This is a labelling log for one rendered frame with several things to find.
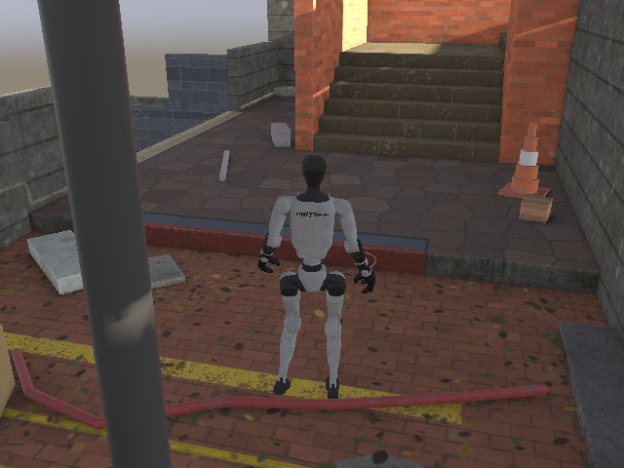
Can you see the robot left forearm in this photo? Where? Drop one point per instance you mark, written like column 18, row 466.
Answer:
column 266, row 252

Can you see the robot head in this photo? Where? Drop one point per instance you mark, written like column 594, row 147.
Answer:
column 314, row 169

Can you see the robot left upper arm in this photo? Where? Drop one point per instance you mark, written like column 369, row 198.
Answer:
column 282, row 206

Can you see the robot right forearm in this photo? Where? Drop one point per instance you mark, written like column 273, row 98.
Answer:
column 361, row 260

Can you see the left robot hand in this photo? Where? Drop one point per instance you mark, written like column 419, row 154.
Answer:
column 264, row 268

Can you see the robot right upper arm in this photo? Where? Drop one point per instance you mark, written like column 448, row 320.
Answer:
column 348, row 223

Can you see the right robot hand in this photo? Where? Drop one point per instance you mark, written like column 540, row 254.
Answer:
column 370, row 280

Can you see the robot torso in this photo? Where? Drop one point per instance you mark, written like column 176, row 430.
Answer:
column 312, row 229

